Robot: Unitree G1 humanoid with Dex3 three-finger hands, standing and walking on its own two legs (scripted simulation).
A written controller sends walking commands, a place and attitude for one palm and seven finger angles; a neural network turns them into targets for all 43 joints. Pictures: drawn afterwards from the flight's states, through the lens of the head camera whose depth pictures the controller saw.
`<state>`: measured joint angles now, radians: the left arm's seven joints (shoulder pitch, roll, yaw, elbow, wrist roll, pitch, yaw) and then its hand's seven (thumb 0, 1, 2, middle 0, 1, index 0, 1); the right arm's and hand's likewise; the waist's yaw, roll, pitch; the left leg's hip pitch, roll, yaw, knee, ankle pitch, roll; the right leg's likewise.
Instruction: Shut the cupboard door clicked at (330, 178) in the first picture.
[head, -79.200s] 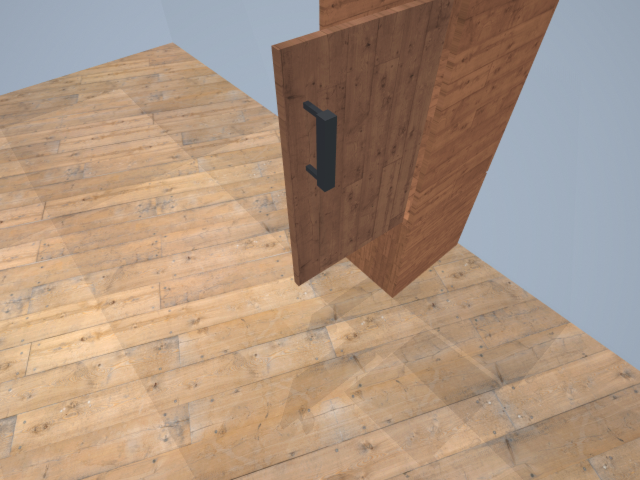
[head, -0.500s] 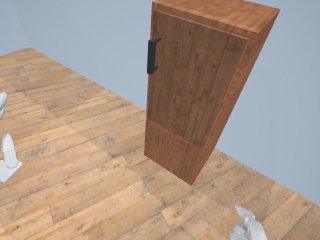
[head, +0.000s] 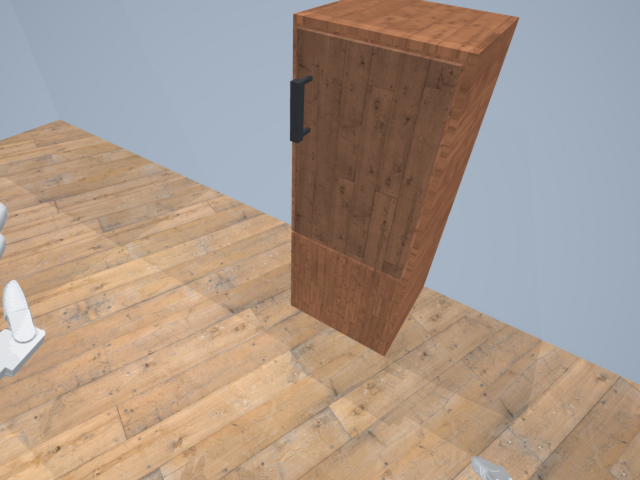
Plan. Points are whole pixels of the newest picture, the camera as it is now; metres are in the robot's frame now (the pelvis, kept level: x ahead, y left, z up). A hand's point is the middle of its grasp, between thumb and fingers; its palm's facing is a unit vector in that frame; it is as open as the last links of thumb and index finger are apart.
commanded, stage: stop stepping back and stand still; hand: left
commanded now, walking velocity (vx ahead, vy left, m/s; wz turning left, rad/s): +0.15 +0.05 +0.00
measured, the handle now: (302, 109) +0.90 +0.08 +0.09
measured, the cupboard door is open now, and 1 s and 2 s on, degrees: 0 0 0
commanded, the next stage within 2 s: let the arm hang, fingers relaxed in 0.26 s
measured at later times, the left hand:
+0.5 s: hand (131, 418) +0.20 +0.24 -0.01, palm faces +0.17 -0.90 -0.40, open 7.4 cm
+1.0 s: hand out of the picture -0.03 +0.19 -0.16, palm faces +0.04 -0.97 -0.22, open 7.3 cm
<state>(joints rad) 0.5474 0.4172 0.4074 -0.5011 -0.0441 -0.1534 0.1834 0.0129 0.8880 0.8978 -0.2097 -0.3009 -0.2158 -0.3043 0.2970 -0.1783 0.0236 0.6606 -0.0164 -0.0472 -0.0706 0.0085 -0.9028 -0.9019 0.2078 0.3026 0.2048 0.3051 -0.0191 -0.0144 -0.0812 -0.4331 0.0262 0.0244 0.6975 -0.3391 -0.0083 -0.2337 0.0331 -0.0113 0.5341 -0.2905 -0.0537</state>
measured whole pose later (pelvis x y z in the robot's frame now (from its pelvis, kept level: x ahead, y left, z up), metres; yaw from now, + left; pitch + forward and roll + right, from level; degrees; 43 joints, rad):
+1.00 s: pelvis +0.00 +0.01 +0.01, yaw +0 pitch -2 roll -1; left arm 0.34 0.18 0.01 1.13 0.00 0.01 0.03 0.00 0.92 0.90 -0.20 -0.30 -0.20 -0.30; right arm 0.33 -0.14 0.01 1.11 -0.02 0.03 -0.03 0.00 -0.91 -0.90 0.20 0.30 0.20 0.30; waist -0.01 0.01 0.03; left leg -0.22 0.02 0.04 0.42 -0.17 0.01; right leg -0.13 0.04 -0.07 0.39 -0.23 -0.05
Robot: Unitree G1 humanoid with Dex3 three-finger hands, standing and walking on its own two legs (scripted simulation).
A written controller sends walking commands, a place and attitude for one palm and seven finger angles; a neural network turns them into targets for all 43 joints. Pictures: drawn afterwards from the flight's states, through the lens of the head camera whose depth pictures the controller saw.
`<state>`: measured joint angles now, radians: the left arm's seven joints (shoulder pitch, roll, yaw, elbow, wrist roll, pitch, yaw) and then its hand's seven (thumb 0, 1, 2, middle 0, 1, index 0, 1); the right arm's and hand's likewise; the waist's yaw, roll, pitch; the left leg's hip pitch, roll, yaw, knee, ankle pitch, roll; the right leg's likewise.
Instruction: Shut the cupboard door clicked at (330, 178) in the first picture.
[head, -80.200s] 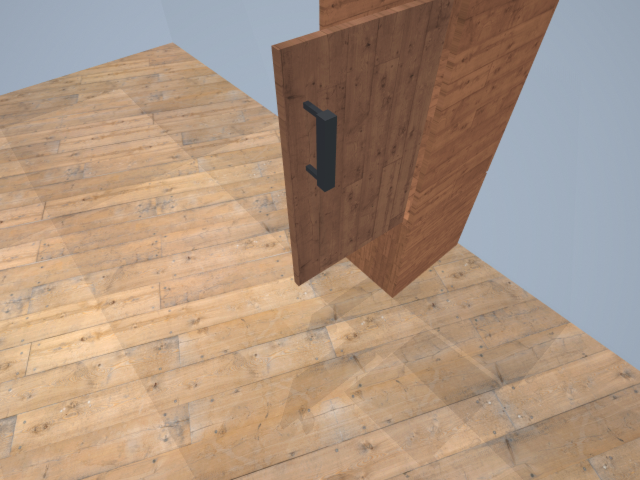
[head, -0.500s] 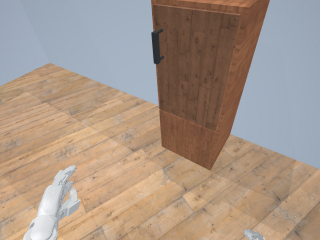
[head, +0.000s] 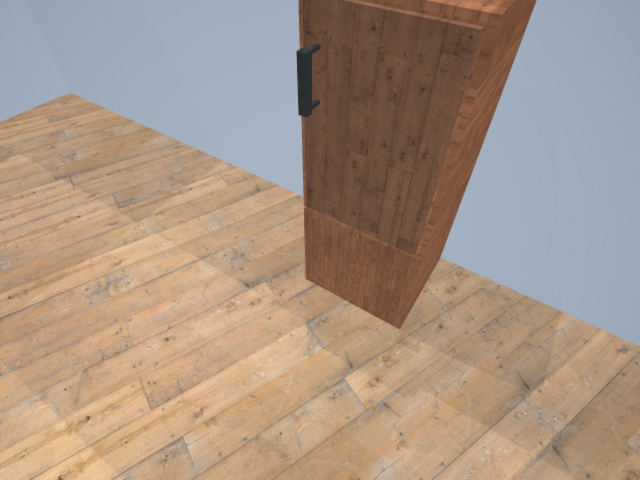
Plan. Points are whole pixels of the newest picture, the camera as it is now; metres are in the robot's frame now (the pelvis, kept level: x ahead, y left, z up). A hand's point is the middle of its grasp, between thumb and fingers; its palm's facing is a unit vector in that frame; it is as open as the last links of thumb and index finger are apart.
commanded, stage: let the arm hang, fingers relaxed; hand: left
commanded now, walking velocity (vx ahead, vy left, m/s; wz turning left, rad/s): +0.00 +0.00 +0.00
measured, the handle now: (310, 80) +0.90 +0.07 +0.08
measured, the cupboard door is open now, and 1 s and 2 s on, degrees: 0 0 0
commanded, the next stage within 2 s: look to check the result in 0.46 s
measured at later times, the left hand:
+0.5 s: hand out of the picture -0.03 +0.16 -0.18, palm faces +0.06 -0.99 -0.12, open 7.3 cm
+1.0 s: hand out of the picture -0.01 +0.19 -0.18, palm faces +0.03 -0.98 -0.19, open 7.3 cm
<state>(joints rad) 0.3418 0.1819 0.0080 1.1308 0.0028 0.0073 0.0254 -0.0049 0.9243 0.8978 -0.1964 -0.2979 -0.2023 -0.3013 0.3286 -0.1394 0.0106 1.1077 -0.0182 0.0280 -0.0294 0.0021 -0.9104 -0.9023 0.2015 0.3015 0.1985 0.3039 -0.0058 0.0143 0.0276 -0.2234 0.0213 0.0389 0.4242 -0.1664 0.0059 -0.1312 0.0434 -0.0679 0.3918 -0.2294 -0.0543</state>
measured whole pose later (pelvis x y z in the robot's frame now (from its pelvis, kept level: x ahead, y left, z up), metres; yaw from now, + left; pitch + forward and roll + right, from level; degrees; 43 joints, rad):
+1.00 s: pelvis +0.01 +0.02 +0.00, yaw -1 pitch -2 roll +0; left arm 0.31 0.15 0.01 1.15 0.01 -0.01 0.03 0.00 0.91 0.90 -0.20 -0.30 -0.20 -0.30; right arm 0.30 -0.15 0.01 1.12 -0.01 0.01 -0.03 0.00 -0.91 -0.90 0.20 0.30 0.20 0.30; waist 0.00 0.00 0.03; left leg -0.20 -0.01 0.06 0.39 -0.17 0.04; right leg -0.13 0.01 -0.05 0.40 -0.24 -0.02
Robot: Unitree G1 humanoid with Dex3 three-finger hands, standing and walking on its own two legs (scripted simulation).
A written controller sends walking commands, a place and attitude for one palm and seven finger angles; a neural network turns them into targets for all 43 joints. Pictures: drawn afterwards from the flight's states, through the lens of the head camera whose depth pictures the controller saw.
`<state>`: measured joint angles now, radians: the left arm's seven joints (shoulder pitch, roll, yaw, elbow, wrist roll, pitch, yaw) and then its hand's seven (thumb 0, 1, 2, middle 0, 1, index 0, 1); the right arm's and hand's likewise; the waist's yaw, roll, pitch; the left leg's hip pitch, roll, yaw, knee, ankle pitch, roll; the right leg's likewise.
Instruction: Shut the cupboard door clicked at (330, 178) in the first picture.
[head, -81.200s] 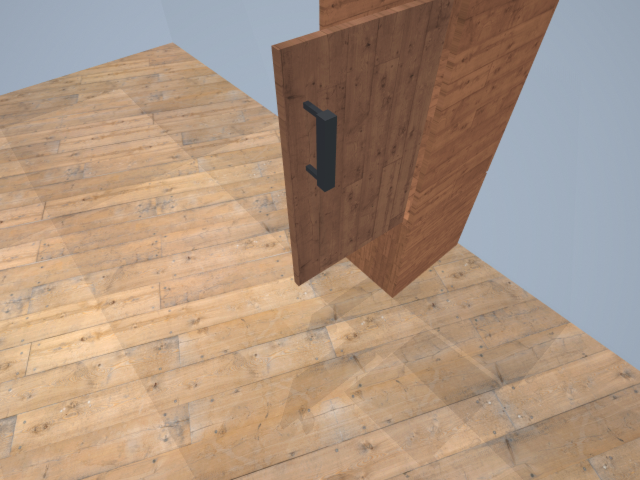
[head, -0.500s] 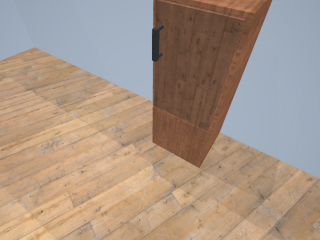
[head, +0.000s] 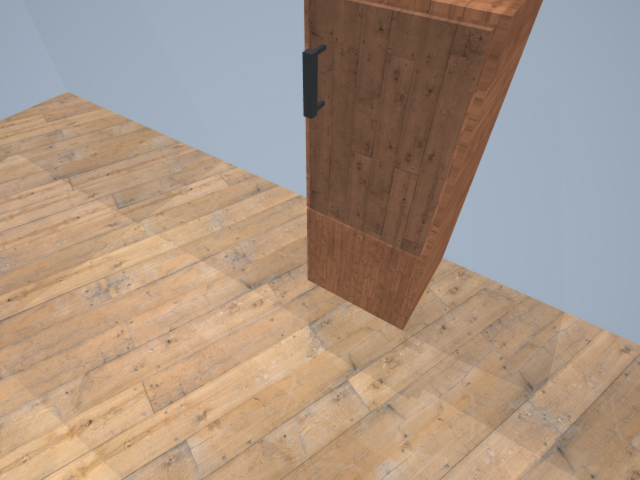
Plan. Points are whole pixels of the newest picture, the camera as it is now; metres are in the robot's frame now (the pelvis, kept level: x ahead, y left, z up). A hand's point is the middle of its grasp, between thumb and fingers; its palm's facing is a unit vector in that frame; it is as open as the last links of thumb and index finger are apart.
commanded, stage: look to check the result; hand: left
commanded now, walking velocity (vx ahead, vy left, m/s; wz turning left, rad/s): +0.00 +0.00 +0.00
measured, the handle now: (315, 81) +0.89 +0.06 +0.08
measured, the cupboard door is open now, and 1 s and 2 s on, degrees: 0 0 0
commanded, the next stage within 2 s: stand and wait in 0.02 s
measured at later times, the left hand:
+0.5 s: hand out of the picture +0.01 +0.18 -0.17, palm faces +0.02 -0.98 -0.21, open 7.3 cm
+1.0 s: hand out of the picture +0.03 +0.17 -0.17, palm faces +0.03 -0.97 -0.22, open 7.3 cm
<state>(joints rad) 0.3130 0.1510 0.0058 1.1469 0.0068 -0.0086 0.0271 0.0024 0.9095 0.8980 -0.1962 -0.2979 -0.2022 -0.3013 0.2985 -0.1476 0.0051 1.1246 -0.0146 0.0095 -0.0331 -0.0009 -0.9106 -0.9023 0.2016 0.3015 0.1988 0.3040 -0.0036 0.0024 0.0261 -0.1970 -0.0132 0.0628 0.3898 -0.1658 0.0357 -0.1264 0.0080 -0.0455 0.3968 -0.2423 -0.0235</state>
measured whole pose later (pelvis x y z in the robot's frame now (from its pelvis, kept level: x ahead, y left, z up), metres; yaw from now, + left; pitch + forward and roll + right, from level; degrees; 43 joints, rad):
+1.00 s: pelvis +0.02 -0.02 +0.00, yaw +0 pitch -2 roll +0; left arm 0.25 0.19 0.00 1.15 0.01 -0.02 0.02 0.00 0.91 0.90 -0.20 -0.30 -0.20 -0.30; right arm 0.23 -0.19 0.01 1.14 -0.01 0.01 -0.03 0.00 -0.91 -0.90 0.20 0.30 0.20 0.30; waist 0.00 0.00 0.04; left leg -0.14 0.01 0.05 0.35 -0.18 0.00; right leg -0.06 0.03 -0.06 0.33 -0.25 -0.05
